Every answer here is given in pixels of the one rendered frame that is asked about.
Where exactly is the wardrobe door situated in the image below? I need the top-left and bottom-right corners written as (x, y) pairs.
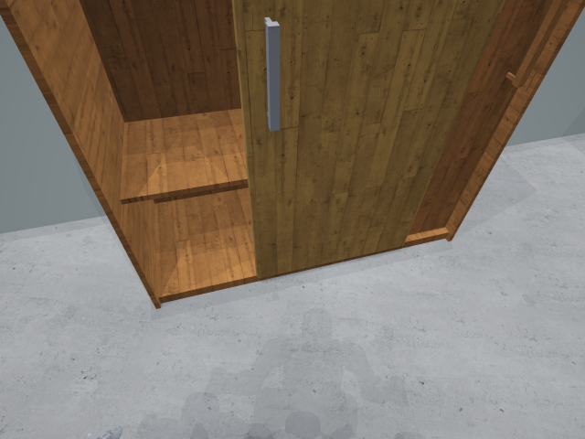
top-left (408, 0), bottom-right (553, 235)
top-left (232, 0), bottom-right (505, 279)

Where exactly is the handle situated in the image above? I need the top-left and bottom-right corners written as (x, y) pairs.
top-left (512, 0), bottom-right (569, 88)
top-left (264, 17), bottom-right (280, 131)

